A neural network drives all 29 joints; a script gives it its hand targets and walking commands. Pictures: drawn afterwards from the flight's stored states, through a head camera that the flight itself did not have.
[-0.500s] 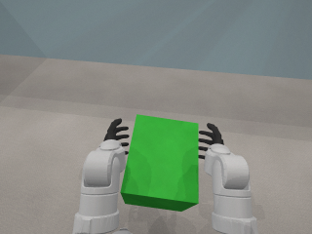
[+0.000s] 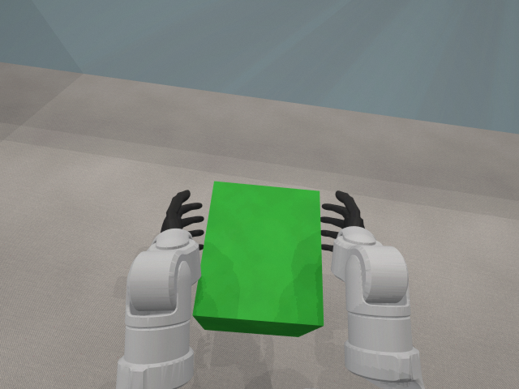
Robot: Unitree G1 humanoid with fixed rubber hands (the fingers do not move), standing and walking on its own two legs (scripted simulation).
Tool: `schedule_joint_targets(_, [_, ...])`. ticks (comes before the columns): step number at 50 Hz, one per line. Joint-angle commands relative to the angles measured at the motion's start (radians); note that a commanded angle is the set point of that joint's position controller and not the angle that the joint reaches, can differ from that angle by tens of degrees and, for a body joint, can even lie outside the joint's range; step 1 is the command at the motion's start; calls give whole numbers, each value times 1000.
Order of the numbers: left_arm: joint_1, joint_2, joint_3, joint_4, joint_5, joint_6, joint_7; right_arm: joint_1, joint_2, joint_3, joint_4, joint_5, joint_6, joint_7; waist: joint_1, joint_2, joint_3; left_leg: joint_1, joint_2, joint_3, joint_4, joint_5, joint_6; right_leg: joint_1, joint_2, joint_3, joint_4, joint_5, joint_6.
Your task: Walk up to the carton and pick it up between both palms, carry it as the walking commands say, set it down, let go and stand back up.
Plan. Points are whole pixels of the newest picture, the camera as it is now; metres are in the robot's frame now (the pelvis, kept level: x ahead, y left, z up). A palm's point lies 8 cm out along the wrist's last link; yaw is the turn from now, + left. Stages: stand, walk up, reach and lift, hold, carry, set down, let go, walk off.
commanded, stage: carry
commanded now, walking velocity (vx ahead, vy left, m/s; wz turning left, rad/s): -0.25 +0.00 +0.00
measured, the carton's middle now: (259, 264) +0.33 +0.01 +0.01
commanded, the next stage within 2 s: none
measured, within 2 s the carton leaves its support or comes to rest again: neither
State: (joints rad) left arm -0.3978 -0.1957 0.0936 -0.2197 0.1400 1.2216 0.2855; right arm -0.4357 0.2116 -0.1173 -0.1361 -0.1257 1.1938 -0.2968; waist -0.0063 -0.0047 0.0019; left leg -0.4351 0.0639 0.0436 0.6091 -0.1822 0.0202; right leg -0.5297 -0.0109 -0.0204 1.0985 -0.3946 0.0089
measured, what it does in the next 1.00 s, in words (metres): walks backwards: right foot, then left foot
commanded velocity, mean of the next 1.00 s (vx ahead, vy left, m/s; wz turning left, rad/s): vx -0.20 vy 0.00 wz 0.00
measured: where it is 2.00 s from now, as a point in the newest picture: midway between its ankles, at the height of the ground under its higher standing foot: outside the picture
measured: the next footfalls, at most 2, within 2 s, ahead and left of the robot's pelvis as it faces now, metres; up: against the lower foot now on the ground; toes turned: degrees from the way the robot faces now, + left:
right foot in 0.14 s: -0.03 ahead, -0.14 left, +0.00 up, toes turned -2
left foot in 0.50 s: -0.19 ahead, +0.10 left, +0.00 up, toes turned +5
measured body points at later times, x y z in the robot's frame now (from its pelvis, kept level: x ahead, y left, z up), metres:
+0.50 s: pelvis -0.22 -0.01 -0.01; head -0.21 +0.00 +0.44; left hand +0.10 +0.13 +0.09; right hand +0.11 -0.12 +0.10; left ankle -0.23 +0.10 -0.73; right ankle -0.07 -0.14 -0.73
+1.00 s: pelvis -0.43 -0.03 +0.00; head -0.41 -0.04 +0.45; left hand -0.11 +0.07 +0.08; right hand -0.12 -0.18 +0.07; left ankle -0.33 +0.09 -0.68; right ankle -0.41 -0.14 -0.73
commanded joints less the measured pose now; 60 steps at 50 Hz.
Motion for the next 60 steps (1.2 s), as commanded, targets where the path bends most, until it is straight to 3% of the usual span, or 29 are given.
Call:
schedule_joint_targets(1, [-396,-1005,-503,-9,-393,-21,-222,-182,998,422,-8,309,-1,246,-3,333,-451,337,215,-196,-143,439,152,75,29,-66,-341,-130,21])
schedule_joint_targets(4, [-425,-1040,-484,-25,-392,-23,-242,-270,1032,489,-72,324,-8,248,13,178,-459,223,173,-168,-131,119,106,261,-2,-45,-642,10,0])
schedule_joint_targets(5, [-398,-1048,-464,-36,-389,-27,-247,-304,1056,522,-102,348,-10,249,21,8,-432,91,101,-96,-9,-2,52,345,-121,98,-738,157,-17])
schedule_joint_targets(6, [-412,-1034,-448,-24,-386,-24,-256,-361,1054,537,-145,357,-11,252,17,-313,-397,-157,-39,-11,193,-286,-18,432,-347,388,-768,489,-99])
schedule_joint_targets(7, [-421,-1087,-456,-49,-396,-41,-264,-467,1073,562,-230,381,-26,257,26,-397,-365,-193,-57,-5,415,-428,-25,328,-435,372,-770,627,-171])
schedule_joint_targets(11, [-428,-1100,-416,-94,-359,-58,-262,-537,1143,634,-240,444,-24,270,15,-102,-279,-135,-68,-18,688,-217,-35,159,-298,186,-758,238,-149])
schedule_joint_targets(16, [-361,-991,-393,-55,-347,-44,-241,-316,1085,548,-70,390,9,235,22,-236,-420,-57,-94,39,292,-275,-63,428,-251,170,-677,697,-128])
schedule_joint_targets(21, [-362,-977,-439,-15,-357,-21,-245,-263,1045,496,-1,342,20,231,14,-275,-448,129,-98,41,-5,-252,-37,349,-271,208,-699,446,-124])
schedule_joint_targets(23, [-421,-996,-471,-42,-377,-18,-239,-276,1060,475,-9,348,19,241,-4,-54,-424,317,19,-83,-238,-119,-22,148,-170,103,-537,236,-49])
schedule_joint_targets(24, [-369,-1002,-464,-4,-349,-18,-238,-284,1024,476,-26,344,15,247,-5,255,-360,312,242,-367,-345,-45,49,-61,-46,-3,-362,-41,-4])
schedule_joint_targets(25, [-425,-1029,-485,-40,-367,-24,-240,-282,1058,478,-32,351,6,259,-6,364,-312,178,399,-434,-346,148,155,-116,38,-61,-67,-216,5])
schedule_joint_targets(26, [-472,-1052,-509,-82,-380,-37,-242,-313,1076,484,-38,366,-3,272,-9,322,-257,20,402,-386,-378,4,208,-93,26,36,112,-193,-1])
schedule_joint_targets(27, [-542,-1080,-526,-106,-390,-47,-249,-374,1120,510,-84,374,-11,280,-3,189,-229,-19,331,-334,-371,-112,186,-65,17,60,180,-109,-7])
schedule_joint_targets(29, [-544,-1103,-515,-137,-413,-62,-254,-374,1135,509,-128,384,-22,285,15,114,-242,-34,187,-180,-317,-92,110,-24,13,28,248,48,0])
schedule_joint_targets(30, [-543,-1097,-505,-123,-424,-66,-251,-375,1117,496,-130,378,-24,278,17,111,-286,19,164,-145,-281,-21,107,-21,19,-5,187,60,2])
schedule_joint_targets(32, [-551,-1107,-539,-150,-427,-61,-233,-371,1097,480,-146,380,-30,278,25,249,-326,168,144,-108,-198,240,110,-33,15,-23,57,8,15])
schedule_joint_targets(34, [-452,-1065,-517,-78,-400,-46,-224,-291,1050,467,-105,346,-24,264,9,187,-416,377,170,-143,-116,565,125,-21,41,-47,-117,-69,27])
schedule_joint_targets(40, [-410,-1043,-516,-53,-404,-21,-234,-244,1022,449,-92,317,-20,248,-2,294,-478,333,212,-228,-174,279,154,150,34,-52,-446,-112,15])
schedule_joint_targets(42, [-376,-1053,-484,-1,-381,-16,-243,-274,1023,481,-103,318,-18,245,10,168,-479,189,177,-195,-197,-70,108,304,5,-54,-614,-46,-9])
schedule_joint_targets(43, [-377,-1045,-472,-7,-373,-19,-251,-310,1018,501,-120,331,-20,249,20,44,-433,26,99,-131,-126,-245,42,385,-79,66,-754,-24,-42])
schedule_joint_targets(44, [-322,-1030,-440,31,-349,-24,-251,-327,1025,526,-142,342,-18,252,28,-290,-406,-149,-36,-1,119,-281,-24,419,-332,391,-832,140,-104])
schedule_joint_targets(45, [-332,-1058,-437,-11,-355,-40,-253,-398,1053,544,-163,372,-19,262,35,-344,-361,-142,-52,20,352,-351,-22,244,-429,384,-849,232,-184])
schedule_joint_targets(46, [-427,-1110,-449,-60,-374,-54,-258,-487,1101,567,-201,396,-27,271,35,-226,-308,-111,-69,-49,526,-304,-19,99,-405,356,-872,154,-207])
schedule_joint_targets(48, [-527,-1118,-442,-176,-381,-74,-258,-582,1177,620,-239,454,-40,282,19,-106,-283,-90,-69,-25,578,-195,-24,84,-309,218,-843,22,-151])
schedule_joint_targets(50, [-433,-1078,-402,-124,-337,-76,-245,-478,1142,616,-179,448,-26,277,15,-138,-313,-141,-39,8,448,-166,-32,250,-248,159,-753,164,-114])
schedule_joint_targets(53, [-385,-1013,-397,-92,-339,-65,-238,-397,1105,587,-156,422,-17,246,29,-246,-461,-69,-88,55,192,-267,-51,506,-226,130,-638,664,-118])
schedule_joint_targets(57, [-343,-958,-445,9,-348,-21,-236,-225,1024,484,17,325,16,228,18,-220,-483,106,-109,91,-95,-223,-42,469,-240,176,-641,513,-121])
schedule_joint_targets(58, [-291,-957,-440,38,-338,-22,-238,-210,995,474,-5,319,7,226,8,-218,-498,215,-57,61,-223,-129,-45,413,-220,132,-597,459,-88])
schedule_joint_targets(60, [-336,-977,-454,27,-345,-22,-240,-271,1011,474,-15,335,8,239,6,30,-461,407,126,-150,-258,64,-14,156,-143,46,-454,244,-27])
